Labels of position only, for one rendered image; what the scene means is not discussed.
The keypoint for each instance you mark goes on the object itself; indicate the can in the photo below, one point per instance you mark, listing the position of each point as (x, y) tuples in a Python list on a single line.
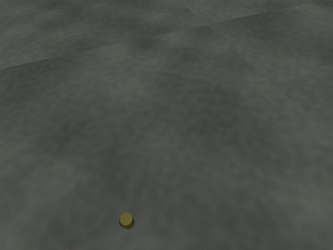
[(127, 220)]

